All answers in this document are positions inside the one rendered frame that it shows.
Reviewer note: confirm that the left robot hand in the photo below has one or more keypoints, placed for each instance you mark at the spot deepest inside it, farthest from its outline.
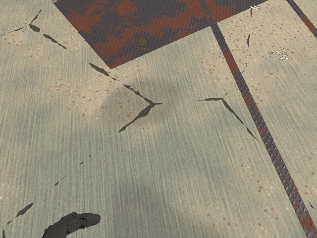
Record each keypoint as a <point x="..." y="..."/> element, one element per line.
<point x="70" y="223"/>

